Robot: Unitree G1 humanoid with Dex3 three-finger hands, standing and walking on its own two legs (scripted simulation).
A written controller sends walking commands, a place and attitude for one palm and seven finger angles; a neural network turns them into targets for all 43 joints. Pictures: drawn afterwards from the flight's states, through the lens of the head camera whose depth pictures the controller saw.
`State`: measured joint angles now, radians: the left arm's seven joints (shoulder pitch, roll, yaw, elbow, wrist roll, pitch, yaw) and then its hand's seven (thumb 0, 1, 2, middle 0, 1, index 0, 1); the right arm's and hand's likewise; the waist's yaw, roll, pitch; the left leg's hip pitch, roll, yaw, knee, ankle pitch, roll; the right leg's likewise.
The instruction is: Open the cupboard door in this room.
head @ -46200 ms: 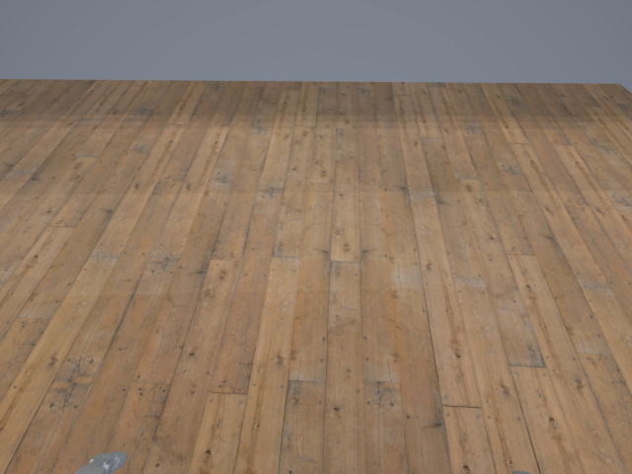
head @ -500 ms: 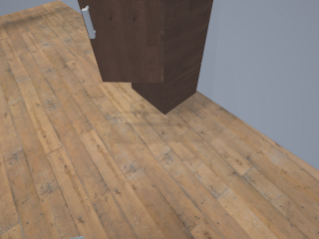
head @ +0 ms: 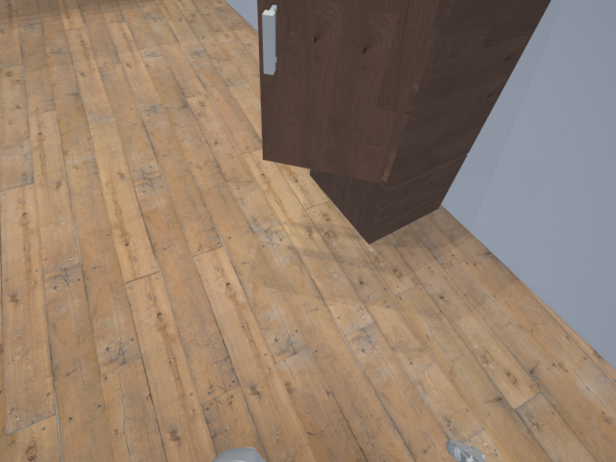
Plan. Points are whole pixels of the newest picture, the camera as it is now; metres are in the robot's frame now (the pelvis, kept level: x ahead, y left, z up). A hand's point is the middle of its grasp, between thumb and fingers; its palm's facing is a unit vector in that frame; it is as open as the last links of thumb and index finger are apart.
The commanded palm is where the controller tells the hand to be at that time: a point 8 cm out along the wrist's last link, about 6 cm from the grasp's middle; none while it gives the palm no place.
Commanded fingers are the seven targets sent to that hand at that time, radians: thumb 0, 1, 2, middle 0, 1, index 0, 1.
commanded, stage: take the last steps up to it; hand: left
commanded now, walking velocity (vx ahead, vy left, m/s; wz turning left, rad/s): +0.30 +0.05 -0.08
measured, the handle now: (271, 40) +0.99 +0.21 +0.02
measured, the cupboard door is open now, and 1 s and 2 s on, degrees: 46 46 46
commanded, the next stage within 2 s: come to a stop and stand still in 0.96 s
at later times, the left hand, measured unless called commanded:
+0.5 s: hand (231, 320) +0.34 +0.16 -0.14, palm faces -0.09 -0.98 -0.18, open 7.4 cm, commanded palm none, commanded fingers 0.00 0.90 0.90 -0.20 -0.30 -0.20 -0.30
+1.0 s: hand (195, 326) +0.33 +0.23 -0.17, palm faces +0.01 -0.99 -0.16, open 7.4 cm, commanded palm none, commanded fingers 0.00 0.90 0.90 -0.20 -0.30 -0.20 -0.30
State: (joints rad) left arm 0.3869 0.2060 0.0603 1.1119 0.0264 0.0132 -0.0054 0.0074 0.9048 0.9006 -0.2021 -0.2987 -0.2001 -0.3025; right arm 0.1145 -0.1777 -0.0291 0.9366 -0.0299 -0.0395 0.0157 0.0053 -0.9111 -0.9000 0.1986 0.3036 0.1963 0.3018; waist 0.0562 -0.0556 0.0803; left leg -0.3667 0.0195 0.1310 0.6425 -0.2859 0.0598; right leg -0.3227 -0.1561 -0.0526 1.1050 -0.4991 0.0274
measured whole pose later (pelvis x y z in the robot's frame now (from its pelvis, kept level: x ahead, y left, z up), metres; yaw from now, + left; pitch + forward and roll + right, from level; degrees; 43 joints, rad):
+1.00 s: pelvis +0.35 +0.05 +0.01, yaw -4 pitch +0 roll +0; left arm 0.33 0.19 0.06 1.11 0.03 -0.01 -0.01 0.01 0.91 0.90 -0.20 -0.30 -0.20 -0.30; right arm 0.20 -0.15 -0.02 0.99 -0.04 -0.07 -0.02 0.00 -0.92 -0.90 0.20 0.30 0.20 0.30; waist 0.03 -0.04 0.04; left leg -0.26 0.03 0.12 0.49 -0.24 0.03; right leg -0.42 -0.06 -0.07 1.05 -0.43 -0.01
